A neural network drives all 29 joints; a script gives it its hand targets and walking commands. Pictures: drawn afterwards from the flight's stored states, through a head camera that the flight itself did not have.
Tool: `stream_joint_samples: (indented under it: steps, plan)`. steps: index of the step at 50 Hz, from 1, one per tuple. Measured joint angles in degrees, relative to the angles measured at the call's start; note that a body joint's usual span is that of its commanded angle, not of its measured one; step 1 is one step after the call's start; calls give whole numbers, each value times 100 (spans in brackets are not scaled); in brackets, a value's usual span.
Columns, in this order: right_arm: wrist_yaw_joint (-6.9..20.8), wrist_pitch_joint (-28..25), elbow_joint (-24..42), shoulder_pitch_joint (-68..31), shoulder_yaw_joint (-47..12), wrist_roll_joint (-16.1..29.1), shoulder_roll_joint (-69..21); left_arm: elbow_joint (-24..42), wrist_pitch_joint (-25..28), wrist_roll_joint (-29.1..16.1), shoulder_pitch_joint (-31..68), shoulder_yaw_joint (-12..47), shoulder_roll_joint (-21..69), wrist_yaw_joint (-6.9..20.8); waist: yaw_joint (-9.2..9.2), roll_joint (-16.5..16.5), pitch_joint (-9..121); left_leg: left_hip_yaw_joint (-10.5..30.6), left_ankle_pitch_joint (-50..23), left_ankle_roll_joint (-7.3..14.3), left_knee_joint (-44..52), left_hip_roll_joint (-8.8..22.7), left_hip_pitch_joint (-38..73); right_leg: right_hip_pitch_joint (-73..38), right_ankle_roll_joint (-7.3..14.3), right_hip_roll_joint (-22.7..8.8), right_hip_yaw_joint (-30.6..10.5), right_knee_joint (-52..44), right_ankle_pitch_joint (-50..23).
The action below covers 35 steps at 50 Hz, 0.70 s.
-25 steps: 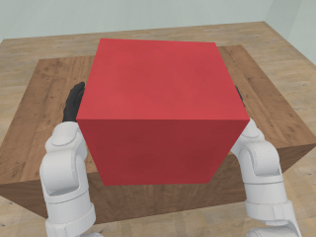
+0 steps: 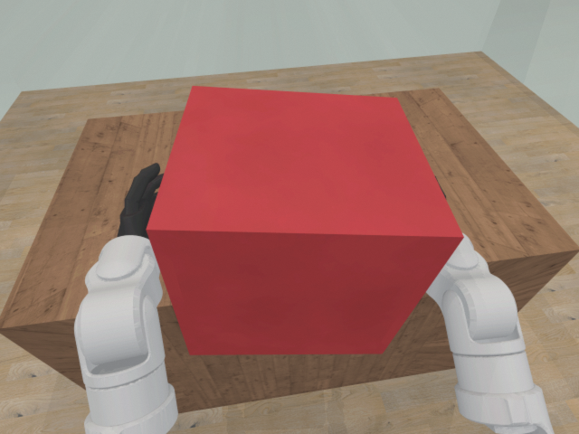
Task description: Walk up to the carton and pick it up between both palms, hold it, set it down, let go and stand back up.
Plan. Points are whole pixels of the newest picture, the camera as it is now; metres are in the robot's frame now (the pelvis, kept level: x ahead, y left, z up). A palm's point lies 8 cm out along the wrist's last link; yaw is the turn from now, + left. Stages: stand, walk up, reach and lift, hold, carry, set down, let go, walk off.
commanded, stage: hold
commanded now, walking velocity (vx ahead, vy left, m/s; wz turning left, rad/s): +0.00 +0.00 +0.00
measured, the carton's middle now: (292, 227) +0.33 -0.01 +0.14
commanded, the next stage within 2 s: none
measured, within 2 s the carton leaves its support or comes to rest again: neither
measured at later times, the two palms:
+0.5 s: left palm (152, 216) +0.34 +0.16 +0.16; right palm (414, 199) +0.37 -0.18 +0.14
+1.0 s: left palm (153, 209) +0.34 +0.16 +0.18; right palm (424, 206) +0.35 -0.18 +0.14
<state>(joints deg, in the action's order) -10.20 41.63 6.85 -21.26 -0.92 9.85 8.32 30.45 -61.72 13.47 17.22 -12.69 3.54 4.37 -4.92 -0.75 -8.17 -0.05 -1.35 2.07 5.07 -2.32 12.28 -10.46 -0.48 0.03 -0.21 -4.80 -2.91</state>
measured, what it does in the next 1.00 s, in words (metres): stands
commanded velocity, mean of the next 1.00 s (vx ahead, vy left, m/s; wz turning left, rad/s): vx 0.00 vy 0.00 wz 0.00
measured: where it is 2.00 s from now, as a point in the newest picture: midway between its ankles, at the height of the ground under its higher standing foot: outside the picture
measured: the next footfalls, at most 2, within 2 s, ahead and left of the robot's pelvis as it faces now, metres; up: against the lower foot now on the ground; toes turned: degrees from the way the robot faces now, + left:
none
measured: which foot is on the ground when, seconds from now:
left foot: down 0.00-1.00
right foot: down 0.00-1.00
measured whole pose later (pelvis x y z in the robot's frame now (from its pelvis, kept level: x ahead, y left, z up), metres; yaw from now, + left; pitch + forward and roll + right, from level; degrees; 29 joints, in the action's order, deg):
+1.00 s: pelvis +0.03 +0.00 +0.00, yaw +1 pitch -3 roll +0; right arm -11.4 42.3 10.4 -21.3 -0.6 11.6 7.5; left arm 34.9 -63.1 13.3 17.0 -13.1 3.0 4.8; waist -6.7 -0.8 -6.1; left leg 0.9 0.5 1.5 5.0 -2.1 9.0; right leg -7.7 -0.3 0.2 0.7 -5.1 -0.8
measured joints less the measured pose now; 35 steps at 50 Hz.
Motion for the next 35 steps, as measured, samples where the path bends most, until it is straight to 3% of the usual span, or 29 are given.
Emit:
stream_joint_samples:
  steps: [8,19,26,35]
  plan:
    - [263,-386,-1531,-881,485,-430,-209,-1787,624,97,1015,-313,-39,-1,209,48,276,-28,-281,9,-8,22,-618,845,11,22,-12,481,-32]
    - [497,-745,-2203,-1601,862,-778,-278,-2575,1296,-13,1536,-490,-133,-114,351,-19,891,21,-343,-16,-259,7,-1763,1996,54,2,47,793,-36]
    - [439,-697,-1992,-1402,673,-671,-236,-2300,1271,-88,1244,-473,-79,-137,300,-86,1032,75,-299,-50,-129,39,-1819,1942,86,32,95,456,-90]
    - [68,-416,-926,-761,130,-126,-80,-944,747,-222,470,-260,-115,-169,50,7,949,126,-88,-100,-5,77,-1374,1338,99,71,133,20,-32]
